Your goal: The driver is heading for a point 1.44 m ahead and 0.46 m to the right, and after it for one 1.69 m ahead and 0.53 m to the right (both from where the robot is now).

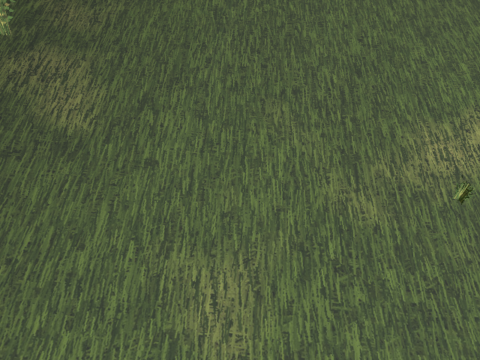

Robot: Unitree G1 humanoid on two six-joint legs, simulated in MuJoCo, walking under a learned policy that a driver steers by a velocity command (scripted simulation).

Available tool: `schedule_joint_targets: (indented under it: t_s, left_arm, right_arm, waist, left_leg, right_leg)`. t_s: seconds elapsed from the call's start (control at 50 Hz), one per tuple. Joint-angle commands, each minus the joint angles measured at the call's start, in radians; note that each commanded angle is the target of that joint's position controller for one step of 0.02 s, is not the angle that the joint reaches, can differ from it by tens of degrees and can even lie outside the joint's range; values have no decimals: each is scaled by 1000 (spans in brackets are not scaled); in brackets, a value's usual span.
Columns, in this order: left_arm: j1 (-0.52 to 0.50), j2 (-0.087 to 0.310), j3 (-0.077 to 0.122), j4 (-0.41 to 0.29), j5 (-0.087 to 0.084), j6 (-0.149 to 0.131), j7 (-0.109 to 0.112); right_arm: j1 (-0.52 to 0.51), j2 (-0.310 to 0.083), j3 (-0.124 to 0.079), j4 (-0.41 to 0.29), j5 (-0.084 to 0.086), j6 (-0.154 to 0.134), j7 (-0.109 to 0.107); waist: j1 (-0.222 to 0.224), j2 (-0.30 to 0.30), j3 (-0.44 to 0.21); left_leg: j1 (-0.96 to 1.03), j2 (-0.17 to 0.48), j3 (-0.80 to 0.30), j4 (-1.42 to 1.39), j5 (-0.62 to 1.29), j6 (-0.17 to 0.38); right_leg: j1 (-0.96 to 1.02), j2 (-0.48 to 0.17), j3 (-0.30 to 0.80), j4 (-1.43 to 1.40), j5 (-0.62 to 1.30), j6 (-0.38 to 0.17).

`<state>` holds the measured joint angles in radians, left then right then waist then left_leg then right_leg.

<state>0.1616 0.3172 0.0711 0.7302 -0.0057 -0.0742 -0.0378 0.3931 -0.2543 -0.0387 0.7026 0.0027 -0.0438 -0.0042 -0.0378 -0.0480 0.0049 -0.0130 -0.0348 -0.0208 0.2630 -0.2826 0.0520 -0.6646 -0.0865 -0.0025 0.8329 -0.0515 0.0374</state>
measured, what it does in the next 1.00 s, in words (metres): walks ahead: right foot, then left foot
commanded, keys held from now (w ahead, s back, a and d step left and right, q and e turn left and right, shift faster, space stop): w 0.52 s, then w+e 0.48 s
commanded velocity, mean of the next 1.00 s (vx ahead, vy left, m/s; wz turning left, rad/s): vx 0.48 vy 0.00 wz -0.12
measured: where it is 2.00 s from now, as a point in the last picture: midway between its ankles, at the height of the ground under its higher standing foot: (298, 192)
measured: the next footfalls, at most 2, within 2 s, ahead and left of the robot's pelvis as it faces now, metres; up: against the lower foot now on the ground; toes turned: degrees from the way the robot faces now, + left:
right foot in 0.22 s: +0.31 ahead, -0.13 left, +0.00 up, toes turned -1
left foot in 0.72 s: +0.59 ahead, +0.12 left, +0.00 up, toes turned -3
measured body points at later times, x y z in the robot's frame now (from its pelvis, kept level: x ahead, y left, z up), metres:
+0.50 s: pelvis +0.28 -0.05 +0.00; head +0.30 -0.05 +0.45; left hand +0.33 +0.23 -0.12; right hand +0.44 -0.31 -0.10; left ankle +0.39 +0.13 -0.67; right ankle +0.27 -0.13 -0.75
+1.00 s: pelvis +0.56 +0.01 +0.00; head +0.58 +0.01 +0.45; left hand +0.75 +0.26 -0.11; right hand +0.56 -0.27 -0.12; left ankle +0.55 +0.12 -0.75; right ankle +0.61 -0.16 -0.67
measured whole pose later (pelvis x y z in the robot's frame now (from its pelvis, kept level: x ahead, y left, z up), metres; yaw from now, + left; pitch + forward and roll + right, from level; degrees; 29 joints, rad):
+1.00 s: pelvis +0.56 +0.01 +0.00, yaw -12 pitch +1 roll +2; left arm 0.20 0.32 0.07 0.73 -0.03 -0.02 -0.01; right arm 0.32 -0.26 -0.06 0.80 -0.01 -0.10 0.00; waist -0.05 -0.05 0.03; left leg -0.10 -0.01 0.16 0.29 -0.20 0.03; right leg -0.66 -0.10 0.06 1.02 -0.17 0.01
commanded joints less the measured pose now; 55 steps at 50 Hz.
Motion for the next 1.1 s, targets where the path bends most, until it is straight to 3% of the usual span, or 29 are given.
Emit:
schedule_joint_targets:
  t_s: [0.02, 0.08, 0.14, 0.18, 0.2, 0.22, 0.24, 0.26, 0.28, 0.3, 0.32, 0.36, 0.42, 0.46, 0.52, 0.6, 0.68, 0.7, 0.72, 0.74, 0.76, 0.78, 0.8, 0.82, 0.84, 0.86, 0.94, 1.02, 1.1]
  left_arm:
    - [-191, 26, -10, -106, -10, -23, -11]
    - [-247, 30, -14, -127, -17, -30, -27]
    - [-232, 51, -9, -131, -14, -36, -37]
    - [-138, 90, 10, -112, -8, -33, -26]
    - [0, 125, 29, -78, -7, -29, -15]
    - [172, 167, 42, -47, -1, -24, -3]
    - [284, 260, 63, -23, 17, -22, 0]
    - [293, 173, 39, -13, 1, -25, -5]
    - [210, 134, 24, -14, -8, -22, 2]
    - [145, 112, 17, -23, -6, -16, 8]
    - [94, 96, 12, -24, 4, -14, 8]
    - [44, 67, 2, -31, 19, -25, 8]
    - [45, 84, 7, -6, 5, -43, 9]
    - [64, 101, 11, 9, 4, -44, 16]
    - [96, 119, 14, 21, -5, -34, 24]
    - [194, 147, 22, 59, -22, -10, 29]
    - [195, 162, 30, 69, -22, 15, 39]
    - [182, 153, 26, 69, -19, 20, 40]
    - [188, 105, 9, 63, -7, 19, 39]
    - [236, 13, -22, 32, 25, 11, 37]
    - [318, -24, -33, 16, -20, -5, 35]
    - [253, 97, -3, 26, -47, -8, 38]
    - [163, 125, 8, 2, -49, -6, 38]
    - [129, 110, 8, -5, -35, 0, 40]
    - [123, 97, 12, -9, -25, 8, 39]
    - [139, 80, 13, -7, -27, 20, 35]
    - [102, 30, 7, -35, -21, 52, 32]
    - [10, 8, -3, -71, -17, 46, 12]
    - [-114, 2, -10, -122, -16, 43, -11]
  right_arm:
    - [2, -192, -53, -34, 5, -21, -11]
    - [38, -201, -57, 2, 15, -21, -9]
    - [39, -211, -63, 26, 21, -14, -13]
    - [30, -232, -68, 30, 15, -6, -17]
    - [21, -225, -62, 32, 12, 2, -19]
    - [31, -194, -47, 21, 0, 4, -22]
    - [165, -68, -13, -2, 3, -11, -13]
    - [116, -123, -17, 13, 18, -33, -8]
    - [2, -187, -38, -19, 48, -43, 1]
    - [-66, -187, -31, -37, 46, -52, 3]
    - [-103, -174, -31, -43, 26, -55, 2]
    - [-55, -148, -33, -20, 18, -36, 1]
    - [-59, -111, -23, -19, 7, -12, -7]
    - [-133, -104, -18, -41, -2, -16, -9]
    - [-242, -80, -8, -62, 0, -33, 2]
    - [-371, -82, -7, -101, 11, -51, 23]
    - [-329, -135, -30, -99, 14, -67, 35]
    - [-240, -159, -45, -76, 13, -70, 31]
    - [-97, -212, -69, -45, 4, -71, 21]
    - [52, -297, -88, -38, -14, -65, 11]
    - [79, -309, -91, -17, -19, -55, 18]
    - [39, -214, -67, -27, -10, -55, 20]
    - [-20, -169, -52, -31, -7, -55, 16]
    - [-81, -143, -41, -31, -11, -57, 18]
    - [-125, -119, -37, -26, -14, -62, 17]
    - [-151, -111, -36, -21, -18, -68, 15]
    - [-164, -134, -52, 10, -15, -82, 6]
    - [-155, -169, -64, 33, -14, -70, -5]
    - [-106, -202, -78, 61, 3, -51, -10]
  waist:
    - [-40, 142, 82]
    - [-50, 137, 119]
    - [-20, 149, 108]
    - [36, 182, 16]
    - [113, 175, -80]
    - [185, 142, -215]
    - [131, -141, -396]
    - [163, -183, -451]
    - [154, -129, -247]
    - [127, -35, -138]
    - [92, 14, -61]
    - [31, -23, -33]
    - [10, -28, 9]
    - [27, -13, 36]
    - [69, 4, 52]
    - [119, 10, 70]
    - [65, -28, 37]
    - [10, -26, -10]
    - [-56, -1, -124]
    - [-81, 183, -310]
    - [-42, 439, -400]
    - [-69, 270, -279]
    - [-65, 201, -166]
    - [-35, 138, -96]
    - [-6, 155, -55]
    - [16, 174, -36]
    - [36, 126, 18]
    - [11, 104, 46]
    - [-31, 88, 86]
  left_leg:
    - [-34, 217, -108, -121, 277, 142]
    - [-5, 251, -114, -119, 266, 144]
    - [74, 285, -116, -60, 403, 121]
    - [113, 271, -97, 82, 768, 99]
    - [79, 229, -60, 258, 917, 74]
    - [-109, 193, -49, 509, 764, 43]
    - [-511, 8, -28, 955, 150, -38]
    - [-618, -43, -166, 1082, -270, -33]
    - [-722, 25, -143, 1128, -230, -27]
    - [-710, 84, -100, 1077, -145, -15]
    - [-685, 122, -76, 1004, -84, -15]
    - [-575, 165, -79, 935, -14, -21]
    - [-580, 184, -55, 834, 33, -56]
    - [-627, 193, -48, 718, 150, -76]
    - [-596, 166, -16, 488, 322, -81]
    - [-559, 119, -11, 317, 369, -85]
    - [-455, 88, -23, 227, 242, -49]
    - [-324, 69, 0, 194, 214, -26]
    - [-91, 114, -27, 217, 219, 13]
    - [232, 345, -273, 265, 208, 91]
    - [392, 476, -698, 81, -71, 206]
    - [305, 443, -649, 29, -200, 170]
    - [194, 413, -490, 27, -152, 136]
    - [73, 372, -378, 4, -26, 125]
    - [-7, 340, -293, -23, 55, 121]
    - [-63, 316, -221, -53, 107, 113]
    - [-111, 315, -56, -117, 278, 136]
    - [-81, 293, 86, -133, 321, 121]
    - [-10, 313, 163, -123, 336, 102]
  right_leg:
    - [-36, 25, -21, -170, 126, 2]
    - [-14, 39, -15, -263, 134, -28]
    - [26, 52, -13, -318, 65, -74]
    - [186, 109, -59, -311, -16, -114]
    - [384, 138, -88, -326, -6, -148]
    - [704, 32, 21, -270, 15, -203]
    - [1088, -254, 539, -334, -242, -379]
    - [1098, -295, 797, -520, -377, -386]
    - [959, -268, 639, -546, -428, -332]
    - [796, -231, 508, -564, -365, -299]
    - [652, -193, 421, -591, -274, -286]
    - [500, -140, 318, -651, -168, -283]
    - [411, -126, 214, -716, -85, -307]
    - [422, -114, 164, -735, -42, -303]
    - [444, -77, 82, -730, 6, -266]
    - [520, -108, 121, -676, -11, -253]
    - [610, -152, 197, -552, 27, -213]
    - [595, -119, 179, -448, 125, -190]
    - [515, -55, 136, -242, 128, -153]
    - [284, 50, 69, 110, -177, -98]
    - [-5, 145, 84, 370, -541, -63]
    - [-95, 84, 150, 471, -492, -64]
    - [-122, 43, 125, 478, -402, -68]
    - [-87, 7, 116, 444, -326, -61]
    - [-53, -22, 124, 388, -272, -56]
    - [0, -39, 122, 364, -240, -50]
    - [-24, -48, 109, 270, -158, -25]
    - [-20, -40, 69, 34, 26, -24]
    - [-4, -23, 3, -126, 61, -54]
